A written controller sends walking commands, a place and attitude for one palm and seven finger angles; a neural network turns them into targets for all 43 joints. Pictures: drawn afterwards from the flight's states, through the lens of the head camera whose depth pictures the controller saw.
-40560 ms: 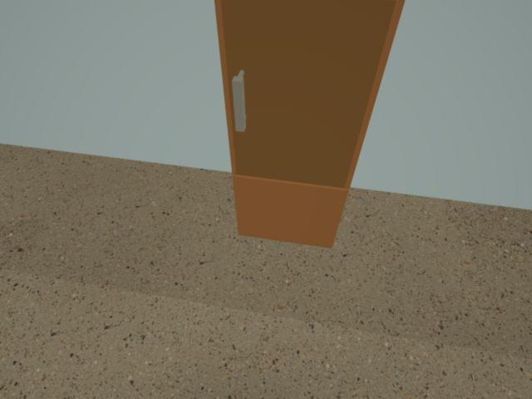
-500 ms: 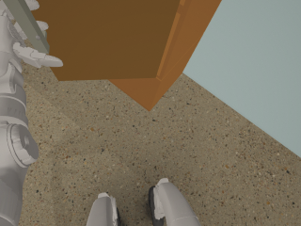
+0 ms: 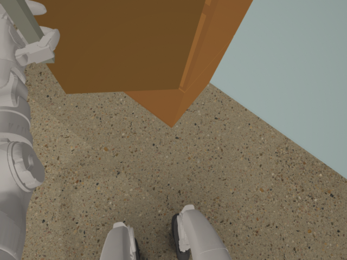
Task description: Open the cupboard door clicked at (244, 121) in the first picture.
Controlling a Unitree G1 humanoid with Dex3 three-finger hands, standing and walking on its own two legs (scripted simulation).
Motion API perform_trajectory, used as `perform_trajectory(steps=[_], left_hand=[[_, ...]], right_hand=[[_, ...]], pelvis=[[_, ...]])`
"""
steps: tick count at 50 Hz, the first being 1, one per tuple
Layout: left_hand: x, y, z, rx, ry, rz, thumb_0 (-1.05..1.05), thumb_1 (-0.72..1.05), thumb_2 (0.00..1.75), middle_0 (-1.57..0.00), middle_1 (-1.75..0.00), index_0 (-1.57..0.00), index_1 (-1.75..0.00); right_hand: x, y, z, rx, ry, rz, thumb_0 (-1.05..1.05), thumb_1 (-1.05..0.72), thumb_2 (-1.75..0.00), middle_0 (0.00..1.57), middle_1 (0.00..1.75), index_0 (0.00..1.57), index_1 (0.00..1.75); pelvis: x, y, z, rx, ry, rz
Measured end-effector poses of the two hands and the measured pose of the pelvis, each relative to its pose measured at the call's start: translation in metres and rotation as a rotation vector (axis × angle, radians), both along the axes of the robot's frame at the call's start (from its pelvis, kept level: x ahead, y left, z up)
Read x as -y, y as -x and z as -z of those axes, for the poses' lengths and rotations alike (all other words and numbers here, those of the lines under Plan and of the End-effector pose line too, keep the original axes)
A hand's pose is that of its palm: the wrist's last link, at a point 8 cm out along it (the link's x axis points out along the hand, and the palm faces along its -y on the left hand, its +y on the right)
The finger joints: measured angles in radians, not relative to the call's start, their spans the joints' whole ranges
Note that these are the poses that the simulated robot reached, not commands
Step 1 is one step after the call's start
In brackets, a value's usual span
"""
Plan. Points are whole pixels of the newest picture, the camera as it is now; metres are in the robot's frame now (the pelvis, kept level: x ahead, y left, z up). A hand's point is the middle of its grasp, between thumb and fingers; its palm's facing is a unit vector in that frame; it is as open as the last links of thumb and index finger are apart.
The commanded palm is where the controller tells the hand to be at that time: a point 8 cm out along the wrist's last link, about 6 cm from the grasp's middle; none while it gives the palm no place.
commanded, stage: close the thumb around the handle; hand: left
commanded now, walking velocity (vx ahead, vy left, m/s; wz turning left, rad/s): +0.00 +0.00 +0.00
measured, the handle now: (32, 22) +0.61 +0.21 +0.07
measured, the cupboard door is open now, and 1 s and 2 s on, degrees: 44 76 87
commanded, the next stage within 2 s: pull the door open along its arc in 0.18 s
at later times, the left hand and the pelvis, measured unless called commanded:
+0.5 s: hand (44, 49) +0.54 +0.19 +0.07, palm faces +0.01 -1.00 -0.02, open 6.0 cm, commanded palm +0.50 +0.22 +0.07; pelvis +0.01 +0.00 +0.01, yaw +0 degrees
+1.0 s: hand (88, 124) +0.38 +0.11 +0.07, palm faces +0.30 -0.95 +0.01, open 6.5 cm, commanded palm +0.32 +0.18 +0.07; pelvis +0.02 -0.01 +0.03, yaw +1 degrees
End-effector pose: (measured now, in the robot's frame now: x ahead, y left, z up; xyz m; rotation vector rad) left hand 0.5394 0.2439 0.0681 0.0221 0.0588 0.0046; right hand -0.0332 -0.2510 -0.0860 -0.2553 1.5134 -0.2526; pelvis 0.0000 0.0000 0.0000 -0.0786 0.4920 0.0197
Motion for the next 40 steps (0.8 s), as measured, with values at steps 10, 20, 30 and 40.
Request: perform_trajectory(steps=[10,20,30,40], left_hand=[[0.001,0.002,-0.001,0.012,0.001,-0.004,0.01,0.68,0.81,-0.37,-1.34,-0.36,-1.35],[0.002,0.006,-0.001,0.012,0.002,-0.009,0.01,0.69,0.80,-0.35,-1.35,-0.35,-1.35],[0.007,0.040,-0.001,0.023,-0.001,0.000,0.00,0.67,0.73,-0.36,-1.35,-0.35,-1.35],[0.036,0.121,0.002,0.060,0.062,-0.109,0.01,0.64,0.69,-0.35,-1.33,-0.35,-1.34]], right_hand=[[0.002,-0.004,-0.003,0.011,0.005,0.006,0.00,-0.90,-0.89,0.20,0.30,0.20,0.30],[0.003,-0.010,-0.003,0.018,0.003,0.000,0.00,-0.90,-0.89,0.20,0.30,0.20,0.30],[0.003,-0.031,-0.007,0.081,-0.038,0.017,0.00,-0.90,-0.89,0.20,0.30,0.20,0.30],[0.005,-0.105,-0.015,0.303,-0.080,-0.062,0.00,-0.91,-0.89,0.20,0.30,0.20,0.29]], pelvis=[[-0.001,-0.003,-0.003,0.004,0.000,0.003],[0.000,-0.005,-0.005,0.011,-0.004,0.004],[0.002,-0.014,-0.016,0.047,-0.019,0.023],[0.003,-0.024,-0.030,0.104,-0.038,0.027]])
